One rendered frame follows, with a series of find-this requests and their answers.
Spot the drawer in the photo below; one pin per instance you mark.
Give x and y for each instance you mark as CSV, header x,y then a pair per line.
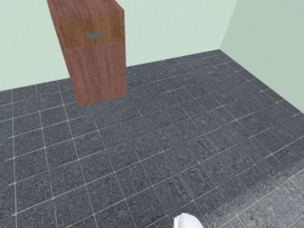
x,y
74,32

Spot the handle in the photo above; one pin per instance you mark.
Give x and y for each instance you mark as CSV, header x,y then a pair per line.
x,y
94,36

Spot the cabinet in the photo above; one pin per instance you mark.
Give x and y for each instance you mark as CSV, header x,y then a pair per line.
x,y
98,72

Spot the right robot thigh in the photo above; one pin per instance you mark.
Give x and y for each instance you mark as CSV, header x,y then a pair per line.
x,y
186,221

